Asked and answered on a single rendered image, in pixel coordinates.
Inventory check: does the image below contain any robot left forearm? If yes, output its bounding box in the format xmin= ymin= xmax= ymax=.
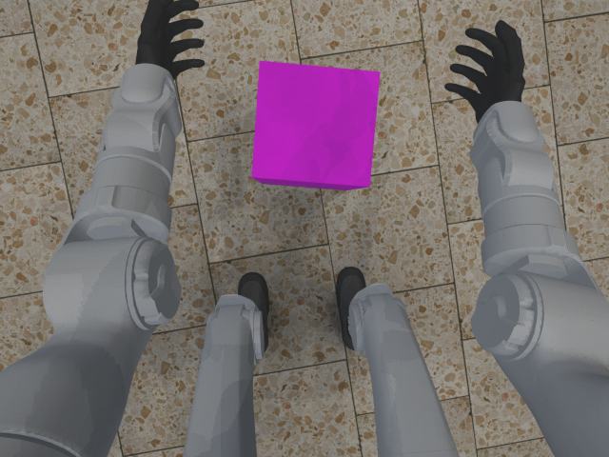
xmin=43 ymin=63 xmax=182 ymax=320

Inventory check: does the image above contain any left robot upper arm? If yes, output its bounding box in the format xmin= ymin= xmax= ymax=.
xmin=0 ymin=236 xmax=182 ymax=457

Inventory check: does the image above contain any left robot hand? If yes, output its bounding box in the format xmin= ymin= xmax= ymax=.
xmin=135 ymin=0 xmax=205 ymax=80

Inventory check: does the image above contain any left robot shin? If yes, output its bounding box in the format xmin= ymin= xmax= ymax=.
xmin=206 ymin=294 xmax=259 ymax=330

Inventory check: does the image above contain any robot right thigh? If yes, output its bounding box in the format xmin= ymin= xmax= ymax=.
xmin=350 ymin=293 xmax=460 ymax=457

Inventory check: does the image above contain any right robot upper arm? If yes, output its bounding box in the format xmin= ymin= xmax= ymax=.
xmin=471 ymin=270 xmax=609 ymax=457

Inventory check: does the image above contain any right robot hand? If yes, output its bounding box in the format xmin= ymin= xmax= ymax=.
xmin=444 ymin=20 xmax=525 ymax=123

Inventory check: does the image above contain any carton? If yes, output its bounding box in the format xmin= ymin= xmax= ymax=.
xmin=252 ymin=61 xmax=380 ymax=190

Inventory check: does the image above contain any robot right forearm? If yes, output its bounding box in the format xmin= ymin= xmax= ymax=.
xmin=470 ymin=101 xmax=605 ymax=298

